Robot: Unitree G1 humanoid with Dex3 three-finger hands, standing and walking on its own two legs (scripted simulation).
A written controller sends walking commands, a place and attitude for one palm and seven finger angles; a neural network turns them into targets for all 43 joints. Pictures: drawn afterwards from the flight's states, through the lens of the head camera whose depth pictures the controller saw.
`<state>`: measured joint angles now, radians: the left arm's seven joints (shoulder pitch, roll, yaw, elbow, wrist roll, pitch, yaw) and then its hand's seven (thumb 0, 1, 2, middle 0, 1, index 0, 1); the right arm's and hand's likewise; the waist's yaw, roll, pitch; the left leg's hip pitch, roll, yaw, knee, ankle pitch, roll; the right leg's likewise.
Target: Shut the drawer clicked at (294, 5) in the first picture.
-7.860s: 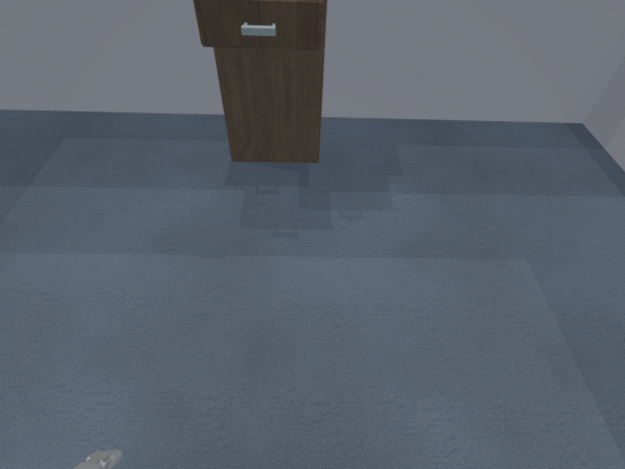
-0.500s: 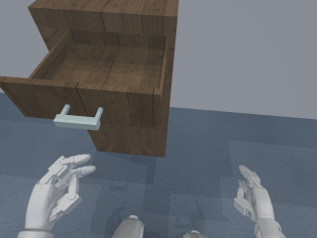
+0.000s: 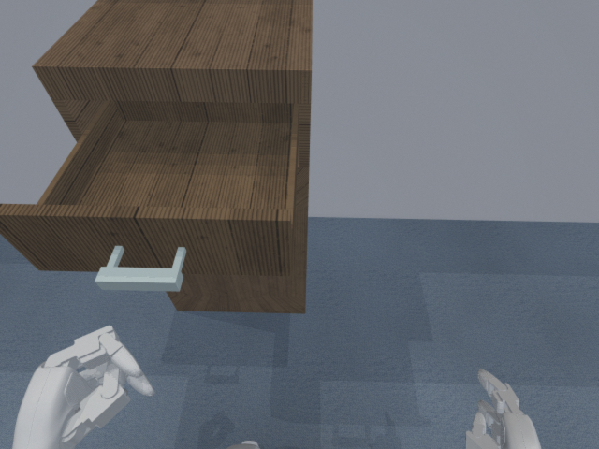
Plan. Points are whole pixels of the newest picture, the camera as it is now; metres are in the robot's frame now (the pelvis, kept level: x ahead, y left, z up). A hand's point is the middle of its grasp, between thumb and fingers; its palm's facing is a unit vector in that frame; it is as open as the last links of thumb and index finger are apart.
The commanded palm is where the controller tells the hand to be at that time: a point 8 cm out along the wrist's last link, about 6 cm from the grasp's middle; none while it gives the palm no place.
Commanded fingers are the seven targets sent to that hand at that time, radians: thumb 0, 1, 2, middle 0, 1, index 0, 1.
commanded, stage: raise the hand and make a fist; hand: left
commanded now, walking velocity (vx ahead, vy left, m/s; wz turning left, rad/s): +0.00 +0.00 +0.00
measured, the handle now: (144, 266) +0.34 +0.25 +0.04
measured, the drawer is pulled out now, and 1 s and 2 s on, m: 0.26 0.26 0.26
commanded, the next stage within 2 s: bring the fist close to the handle in 0.88 s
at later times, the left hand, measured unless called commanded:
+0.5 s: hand (89, 381) +0.17 +0.21 +0.13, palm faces +0.08 -0.99 -0.09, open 3.2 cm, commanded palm +0.12 +0.26 +0.14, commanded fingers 0.00 0.90 0.90 -1.40 -1.60 -1.40 -1.60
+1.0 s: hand (97, 379) +0.17 +0.20 +0.13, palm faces +0.10 -0.99 -0.11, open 3.2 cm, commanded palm +0.12 +0.26 +0.14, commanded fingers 0.00 0.90 0.90 -1.40 -1.60 -1.40 -1.60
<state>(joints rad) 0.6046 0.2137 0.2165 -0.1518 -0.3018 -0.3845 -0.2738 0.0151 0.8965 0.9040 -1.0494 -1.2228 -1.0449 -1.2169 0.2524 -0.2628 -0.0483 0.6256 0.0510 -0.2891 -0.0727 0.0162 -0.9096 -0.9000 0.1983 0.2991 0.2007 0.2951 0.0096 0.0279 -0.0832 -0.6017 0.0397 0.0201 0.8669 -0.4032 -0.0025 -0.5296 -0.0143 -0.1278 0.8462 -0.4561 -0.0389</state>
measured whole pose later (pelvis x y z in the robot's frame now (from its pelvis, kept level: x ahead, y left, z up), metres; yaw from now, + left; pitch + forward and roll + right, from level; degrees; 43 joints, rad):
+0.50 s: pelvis +0.00 +0.02 +0.01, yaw +1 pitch +3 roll -2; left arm 0.64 0.23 0.16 -0.44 -0.26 -0.13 -0.20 0.02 0.90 0.90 -1.39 -1.59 -1.39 -1.59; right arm 0.23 -0.20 0.06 0.56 0.05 -0.29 -0.04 0.01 -0.90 -0.90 0.20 0.30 0.21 0.30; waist 0.05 0.05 -0.09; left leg -0.45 0.02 0.02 0.79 -0.38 0.03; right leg -0.36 -0.03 -0.13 0.73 -0.41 -0.01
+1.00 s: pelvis +0.00 +0.00 +0.02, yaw +0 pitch +1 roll -1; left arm 0.59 0.25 0.24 -0.32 -0.30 -0.14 -0.23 0.01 0.90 0.90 -1.40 -1.60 -1.40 -1.60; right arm 0.25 -0.24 0.03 0.62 0.07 -0.36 -0.07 0.02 -0.91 -0.90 0.20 0.30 0.20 0.30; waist 0.04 0.06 -0.08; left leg -0.39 0.04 0.02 0.72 -0.35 -0.01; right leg -0.32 0.00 -0.13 0.68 -0.39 -0.04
